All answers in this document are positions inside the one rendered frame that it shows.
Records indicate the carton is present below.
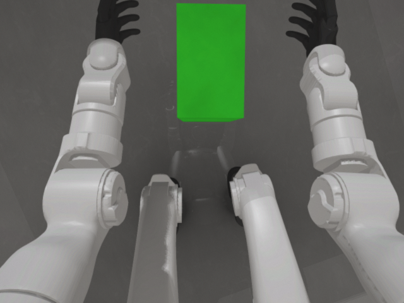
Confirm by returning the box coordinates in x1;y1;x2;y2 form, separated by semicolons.
177;3;246;122

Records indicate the left robot forearm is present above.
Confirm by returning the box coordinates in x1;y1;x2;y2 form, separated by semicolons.
42;38;131;221

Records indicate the left robot hand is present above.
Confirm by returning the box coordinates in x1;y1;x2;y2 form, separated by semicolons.
95;0;140;44

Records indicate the right robot hand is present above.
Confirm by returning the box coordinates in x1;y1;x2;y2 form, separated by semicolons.
286;0;338;57

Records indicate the right robot forearm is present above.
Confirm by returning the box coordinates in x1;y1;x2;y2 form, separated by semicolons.
300;44;400;215

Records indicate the right robot shin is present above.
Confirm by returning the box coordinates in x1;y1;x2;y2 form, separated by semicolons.
235;163;275;218

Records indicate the robot left thigh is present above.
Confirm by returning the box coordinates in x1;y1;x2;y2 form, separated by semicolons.
127;182;182;303

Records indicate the robot left upper arm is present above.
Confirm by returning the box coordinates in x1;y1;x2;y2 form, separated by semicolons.
0;168;128;303

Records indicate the robot right upper arm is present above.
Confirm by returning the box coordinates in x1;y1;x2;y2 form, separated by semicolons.
307;172;404;303

